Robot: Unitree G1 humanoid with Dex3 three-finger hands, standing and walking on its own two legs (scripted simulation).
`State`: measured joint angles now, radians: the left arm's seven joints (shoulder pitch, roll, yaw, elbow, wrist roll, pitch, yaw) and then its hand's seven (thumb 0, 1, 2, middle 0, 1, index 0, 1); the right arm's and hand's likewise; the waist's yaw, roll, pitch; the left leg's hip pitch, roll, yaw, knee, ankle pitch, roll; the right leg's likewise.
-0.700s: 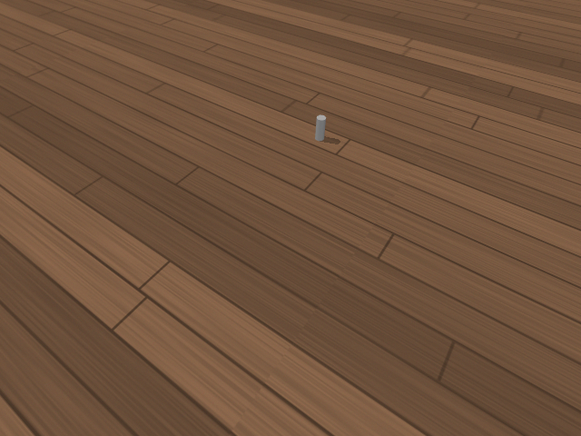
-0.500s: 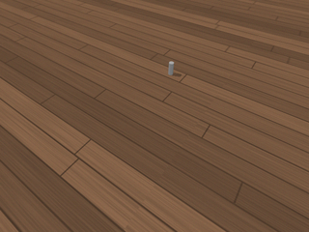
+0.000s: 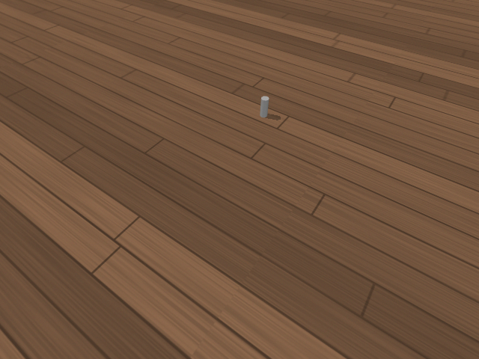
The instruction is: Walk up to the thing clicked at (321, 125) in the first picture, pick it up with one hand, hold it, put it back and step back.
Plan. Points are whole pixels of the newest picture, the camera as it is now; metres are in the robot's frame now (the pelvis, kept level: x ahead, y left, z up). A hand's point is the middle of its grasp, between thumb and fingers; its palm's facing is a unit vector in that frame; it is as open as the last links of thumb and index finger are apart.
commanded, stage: stand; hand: left
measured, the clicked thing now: (264, 107) +1.75 -0.18 -0.71
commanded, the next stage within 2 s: walk up in 0.42 s
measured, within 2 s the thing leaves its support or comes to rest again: neither
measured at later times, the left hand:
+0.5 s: hand out of the picture +0.08 +0.26 -0.15, palm faces -0.05 -0.94 -0.33, open 7.4 cm
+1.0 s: hand (160, 315) +0.24 +0.16 -0.14, palm faces -0.14 -0.92 -0.36, open 7.4 cm
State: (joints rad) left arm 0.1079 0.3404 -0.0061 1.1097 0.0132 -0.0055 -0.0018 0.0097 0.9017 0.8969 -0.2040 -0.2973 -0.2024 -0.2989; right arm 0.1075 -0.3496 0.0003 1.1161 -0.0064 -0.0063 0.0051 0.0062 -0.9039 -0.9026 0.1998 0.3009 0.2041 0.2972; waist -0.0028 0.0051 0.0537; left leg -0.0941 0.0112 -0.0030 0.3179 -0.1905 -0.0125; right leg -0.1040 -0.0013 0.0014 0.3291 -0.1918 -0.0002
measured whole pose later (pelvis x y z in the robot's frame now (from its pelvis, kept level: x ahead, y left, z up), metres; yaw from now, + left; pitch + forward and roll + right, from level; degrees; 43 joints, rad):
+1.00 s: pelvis +0.17 -0.10 -0.01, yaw -9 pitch -2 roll -1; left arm 0.32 0.39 0.05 0.93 0.01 -0.07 -0.08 0.01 0.90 0.90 -0.21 -0.30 -0.20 -0.30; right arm 0.22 -0.44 -0.08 0.94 -0.03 -0.04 0.10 0.01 -0.91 -0.90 0.20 0.30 0.20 0.30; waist 0.03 0.06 0.03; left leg -0.53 0.11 0.03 0.90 -0.25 -0.01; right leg -0.14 0.02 -0.04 0.42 -0.24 -0.04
